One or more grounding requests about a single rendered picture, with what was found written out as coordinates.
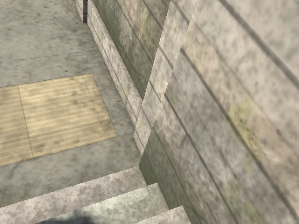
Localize stairs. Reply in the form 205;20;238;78
0;166;192;224

